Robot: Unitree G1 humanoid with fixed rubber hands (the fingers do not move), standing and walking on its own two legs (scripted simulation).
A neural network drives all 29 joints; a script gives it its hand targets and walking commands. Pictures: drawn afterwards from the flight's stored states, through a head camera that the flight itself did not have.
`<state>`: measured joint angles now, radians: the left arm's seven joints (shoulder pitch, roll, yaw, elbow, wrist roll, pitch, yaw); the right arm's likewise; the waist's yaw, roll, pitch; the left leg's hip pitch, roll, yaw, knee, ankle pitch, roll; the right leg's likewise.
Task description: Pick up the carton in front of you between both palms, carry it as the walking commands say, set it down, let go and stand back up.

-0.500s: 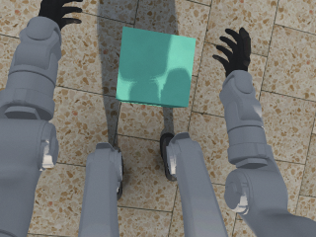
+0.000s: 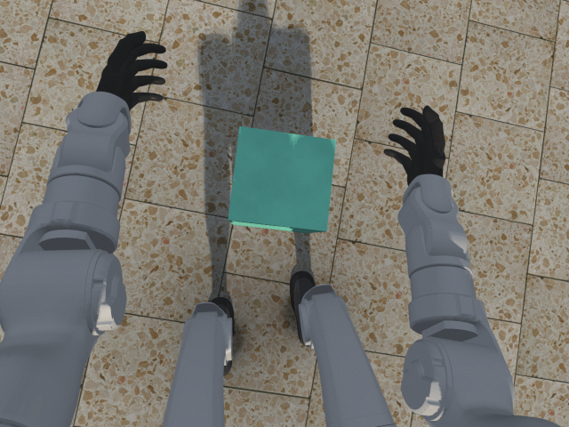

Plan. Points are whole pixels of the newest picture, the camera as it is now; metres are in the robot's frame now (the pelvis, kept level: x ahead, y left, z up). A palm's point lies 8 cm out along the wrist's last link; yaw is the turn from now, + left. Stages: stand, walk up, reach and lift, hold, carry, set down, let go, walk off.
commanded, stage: let go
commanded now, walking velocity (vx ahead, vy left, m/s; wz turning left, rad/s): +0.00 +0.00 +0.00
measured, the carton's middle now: (278, 187) +0.46 -0.07 -0.51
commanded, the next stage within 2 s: stand in 1.28 s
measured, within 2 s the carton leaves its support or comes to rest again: neither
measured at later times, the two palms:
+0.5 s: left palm (42, 230) +0.37 +0.19 +0.01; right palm (535, 269) +0.29 -0.25 +0.03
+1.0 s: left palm out of the picture +0.25 +0.23 +0.08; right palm (556, 313) +0.26 -0.23 +0.07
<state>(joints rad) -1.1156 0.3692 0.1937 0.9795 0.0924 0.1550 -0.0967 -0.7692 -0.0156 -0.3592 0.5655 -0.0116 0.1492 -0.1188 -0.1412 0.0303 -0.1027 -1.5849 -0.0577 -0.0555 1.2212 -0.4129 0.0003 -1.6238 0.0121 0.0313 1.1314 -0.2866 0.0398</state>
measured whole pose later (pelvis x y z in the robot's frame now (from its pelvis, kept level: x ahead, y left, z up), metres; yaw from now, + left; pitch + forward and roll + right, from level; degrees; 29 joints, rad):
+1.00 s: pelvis +0.10 +0.00 +0.14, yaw +0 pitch -2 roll -1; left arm 0.24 0.21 0.04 0.44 0.00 0.09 -0.07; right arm 0.22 -0.21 -0.05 0.43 -0.01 0.10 0.07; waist 0.00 0.02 0.07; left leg -0.09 -0.02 -0.06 0.43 -0.31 0.01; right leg -0.16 0.01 0.04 0.42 -0.23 0.02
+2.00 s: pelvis +0.10 -0.03 +0.14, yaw +1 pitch -1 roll +0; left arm 0.15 0.34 0.03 0.86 0.03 0.00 0.02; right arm 0.17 -0.37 -0.01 0.83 -0.03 0.00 -0.03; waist 0.01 0.03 0.02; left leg -0.10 0.00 -0.09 0.45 -0.32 -0.02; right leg -0.19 0.03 0.01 0.47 -0.26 -0.02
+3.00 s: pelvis +0.08 -0.02 +0.15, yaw +1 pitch -2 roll +0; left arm 0.10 0.38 0.01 1.04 0.01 -0.01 0.01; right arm 0.14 -0.39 0.01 1.01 -0.02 -0.01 -0.02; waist 0.01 0.02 0.03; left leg -0.07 -0.01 -0.08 0.35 -0.24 -0.02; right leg -0.15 0.02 0.01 0.38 -0.18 -0.01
